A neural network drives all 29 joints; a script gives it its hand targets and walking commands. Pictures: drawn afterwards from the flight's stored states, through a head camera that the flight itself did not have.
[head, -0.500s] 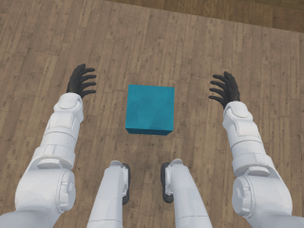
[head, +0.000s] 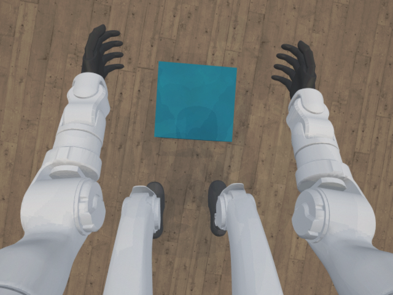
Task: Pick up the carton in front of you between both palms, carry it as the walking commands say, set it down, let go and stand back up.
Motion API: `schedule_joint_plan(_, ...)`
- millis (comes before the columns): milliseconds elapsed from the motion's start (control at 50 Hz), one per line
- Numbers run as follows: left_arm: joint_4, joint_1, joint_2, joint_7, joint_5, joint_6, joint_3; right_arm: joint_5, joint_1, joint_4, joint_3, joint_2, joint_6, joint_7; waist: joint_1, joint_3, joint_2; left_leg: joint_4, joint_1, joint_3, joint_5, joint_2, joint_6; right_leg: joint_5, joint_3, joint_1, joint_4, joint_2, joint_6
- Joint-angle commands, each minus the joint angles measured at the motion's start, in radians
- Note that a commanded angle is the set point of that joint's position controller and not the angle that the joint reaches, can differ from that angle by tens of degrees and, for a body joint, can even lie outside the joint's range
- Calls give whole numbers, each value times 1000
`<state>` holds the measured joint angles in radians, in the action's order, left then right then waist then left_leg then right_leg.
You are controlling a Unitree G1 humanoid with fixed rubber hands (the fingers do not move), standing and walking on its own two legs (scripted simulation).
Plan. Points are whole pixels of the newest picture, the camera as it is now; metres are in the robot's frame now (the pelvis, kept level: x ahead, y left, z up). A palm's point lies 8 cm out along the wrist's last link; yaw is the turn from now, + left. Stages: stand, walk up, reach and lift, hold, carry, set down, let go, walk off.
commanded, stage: reach and lift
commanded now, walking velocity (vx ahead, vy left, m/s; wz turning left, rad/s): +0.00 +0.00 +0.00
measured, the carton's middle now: (193, 108) +0.47 -0.02 -0.46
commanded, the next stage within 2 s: none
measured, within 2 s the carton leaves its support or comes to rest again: leaves its support in 1.46 s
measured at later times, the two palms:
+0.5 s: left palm (126, 98) +0.48 +0.17 -0.36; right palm (260, 107) +0.45 -0.21 -0.35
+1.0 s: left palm (134, 98) +0.49 +0.15 -0.39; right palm (253, 108) +0.45 -0.19 -0.39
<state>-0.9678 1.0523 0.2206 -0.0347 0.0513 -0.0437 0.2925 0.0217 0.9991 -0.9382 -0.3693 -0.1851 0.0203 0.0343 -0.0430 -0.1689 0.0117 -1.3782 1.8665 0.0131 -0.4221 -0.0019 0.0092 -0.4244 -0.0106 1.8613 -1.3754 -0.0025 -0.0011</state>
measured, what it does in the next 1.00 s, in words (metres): lowers itself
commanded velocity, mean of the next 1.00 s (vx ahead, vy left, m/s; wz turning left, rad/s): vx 0.00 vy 0.00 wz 0.00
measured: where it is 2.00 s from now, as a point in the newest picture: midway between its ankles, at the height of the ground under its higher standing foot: (186, 219)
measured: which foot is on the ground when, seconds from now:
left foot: down 0.00-1.00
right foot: down 0.00-1.00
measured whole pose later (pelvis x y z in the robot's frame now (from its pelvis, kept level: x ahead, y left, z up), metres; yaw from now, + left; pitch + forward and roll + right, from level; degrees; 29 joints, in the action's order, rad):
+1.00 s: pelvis -0.05 +0.00 -0.21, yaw -1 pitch +39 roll -1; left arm -1.18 1.39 0.36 -0.11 -0.24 0.00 0.00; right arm -0.28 1.34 -1.14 -0.07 -0.29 -0.02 0.15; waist -0.05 0.29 0.00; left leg -2.17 2.30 0.01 -0.54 0.00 0.00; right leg -0.53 0.00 2.30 -2.16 0.01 -0.01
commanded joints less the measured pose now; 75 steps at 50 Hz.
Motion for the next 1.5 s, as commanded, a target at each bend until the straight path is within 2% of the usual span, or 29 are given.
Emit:
schedule_joint_plan(0, 105, 160, 92, -21, -42, 31, -37, -39, 127, 90, 21, -119, -32, 13, -16, -857, 39, -93, -427, 7, 437, -61, 32, 460, 7, -356, -69, 55, -43)
schedule_joint_plan(100, 198, 230, 153, -57, -139, 30, -126, -150, 188, 169, 111, -202, -33, 41, -9, -1045, 69, -266, -488, -8, 468, -57, 37, 456, -14, -318, -240, 60, -49)
schedule_joint_plan(200, 217, 342, 197, -83, -220, 2, -183, -224, 307, 195, 175, -248, -5, 68, -10, -1076, 40, -381, -447, -25, 319, -53, 29, 319, -33, -301, -356, 54, -50)
schedule_joint_plan(260, 156, 407, 219, -95, -244, -19, -192, -244, 385, 151, 193, -264, 18, 81, -11, -989, 17, -419, -372, -31, 174, -45, 19, 185, -40, -257, -398, 40, -47)
schedule_joint_plan(320, 57, 464, 230, -95, -255, -25, -197, -253, 450, 60, 204, -265, 27, 87, -14, -844, 9, -450, -280, -25, 39, -34, 13, 61, -39, -181, -433, 23, -41)
schedule_joint_plan(380, -32, 516, 239, -89, -259, -14, -209, -255, 500, -33, 213, -266, 18, 88, -18, -737, 17, -487, -221, -15, -18, -22, 13, 8, -31, -128, -472, 11, -36)
schedule_joint_plan(500, -125, 616, 272, -83, -283, 23, -243, -271, 597, -142, 242, -289, -22, 89, -20, -661, 29, -577, -163, -1, 7, -9, 16, 45, -4, -117, -555, 4, -31)
schedule_joint_plan(600, -101, 663, 294, -91, -331, 52, -286, -316, 645, -117, 285, -306, -47, 102, -17, -794, 22, -646, -211, -12, 118, -9, 20, 171, -2, -220, -618, 11, -32)
schedule_joint_plan(680, -52, 647, 302, -89, -346, 63, -310, -354, 601, -63, 306, -266, -52, 120, -21, -897, 22, -677, -250, -28, 177, -14, 15, 253, -9, -284, -639, 27, -39)
schedule_joint_plan(720, -36, 613, 271, -85, -347, 63, -321, -381, 559, -68, 331, -227, -50, 119, 0, -913, 48, -681, -269, -40, 214, -21, 15, 286, -7, -284, -646, 34, -40)
schedule_joint_plan(760, -62, 570, 243, -80, -340, 59, -317, -376, 530, -80, 334, -216, -47, 115, 10, -842, 49, -674, -230, -38, 203, -25, 12, 267, -7, -238, -643, 37, -38)
schedule_joint_plan(820, -112, 544, 235, -75, -310, 56, -293, -333, 519, -110, 305, -215, -49, 111, -2, -686, 27, -657, -138, -21, 146, -25, 7, 203, -6, -147, -631, 36, -40)
schedule_joint_plan(900, -127, 562, 240, -78, -290, 65, -269, -294, 529, -123, 277, -221, -57, 114, -18, -641, 22, -648, -120, -7, 132, -26, 8, 178, -6, -107, -623, 34, -40)
schedule_joint_plan(960, -132, 582, 223, -81, -291, 68, -279, -291, 552, -120, 282, -204, -59, 115, -18, -642, 22, -639, -124, -6, 120, -28, 8, 159, -7, -105, -615, 36, -38)
schedule_joint_plan(1040, -124, 631, 134, -82, -312, 73, -338, -317, 609, -107, 338, -111, -64, 111, -4, -654, 19, -624, -139, -7, 106, -38, 4, 145, -6, -124, -608, 48, -36)
schedule_joint_plan(1120, -135, 664, 90, -94, -282, 79, -324, -296, 622, -143, 335, -46, -64, 114, 0, -640, 21, -614, -162, -2, 93, -51, 0, 129, -10, -134, -604, 60, -38)
schedule_joint_plan(1180, -122, 792, -202, -49, -300, 80, -419, -306, 773, -118, 410, 209, -70, 66, -5, -631, 39, -620, -166, 4, 103, -68, -5, 133, -7, -107, -610, 82, -28)
schedule_joint_plan(1220, -127, 901, -450, 8, -292, 68, -465, -285, 902, -95, 453, 449, -54, 9, -2, -612, 35, -632, -141, -2, 85, -86, -6, 117, -11, -102, -619, 97, -26)
schedule_joint_plan(1280, -118, 940, -653, 80, -255, 39, -444, -246, 977, -64, 456, 650, -13, -66, -2, -573, 32, -645, -108, -26, 45, -111, -9, 85, -26, -99, -633, 117, -23)
schedule_joint_plan(1340, -44, 964, -793, 116, -261, 15, -446, -255, 1012, 4, 474, 776, 14, -107, -1, -668, 33, -659, -149, -46, 85, -126, -11, 131, -46, -139, -648, 127, -18)
schedule_joint_plan(1380, 37, 987, -866, 124, -287, 3, -476, -282, 1032, 83, 504, 854, 30, -119, -1, -814, 29, -674, -214, -59, 147, -130, -9, 195, -59, -215, -660, 131, -20)
schedule_joint_plan(1440, 214, 1032, -958, 119, -337, -17, -549, -337, 1033, 225, 567, 971, 57, -118, -1, -1126, 29, -689, -351, -83, 267, -142, -3, 326, -73, -379, -673, 142, -27)
schedule_joint_plan(1480, 341, 1037, -1012, 114, -340, -42, -580, -344, 1009, 306, 595, 1035, 87, -113, 2, -1283, 46, -682, -428, -94, 324, -155, 3, 392, -75, -452, -667, 151, -30)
